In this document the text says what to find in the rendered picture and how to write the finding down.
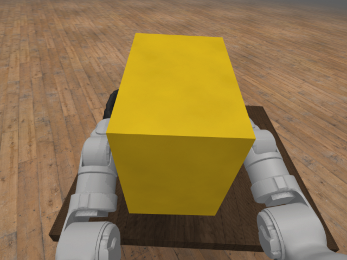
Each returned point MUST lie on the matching left robot hand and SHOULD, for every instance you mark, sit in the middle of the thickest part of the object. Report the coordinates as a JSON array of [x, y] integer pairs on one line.
[[110, 105]]

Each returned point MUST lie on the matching left robot forearm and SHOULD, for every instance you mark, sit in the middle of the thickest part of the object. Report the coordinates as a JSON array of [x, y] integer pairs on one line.
[[97, 175]]

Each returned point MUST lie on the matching right robot forearm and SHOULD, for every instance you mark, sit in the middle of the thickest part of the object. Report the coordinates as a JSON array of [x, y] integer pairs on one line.
[[271, 182]]

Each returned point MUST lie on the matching table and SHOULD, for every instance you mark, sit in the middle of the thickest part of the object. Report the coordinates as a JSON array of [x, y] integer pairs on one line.
[[234, 227]]

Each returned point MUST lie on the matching carton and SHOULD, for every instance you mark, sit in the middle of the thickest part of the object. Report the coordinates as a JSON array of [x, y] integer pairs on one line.
[[179, 131]]

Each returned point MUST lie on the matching left robot upper arm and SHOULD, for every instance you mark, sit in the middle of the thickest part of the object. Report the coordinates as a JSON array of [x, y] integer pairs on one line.
[[90, 241]]

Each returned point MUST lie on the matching right robot upper arm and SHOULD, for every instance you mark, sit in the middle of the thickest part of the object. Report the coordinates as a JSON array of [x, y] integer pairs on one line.
[[293, 232]]

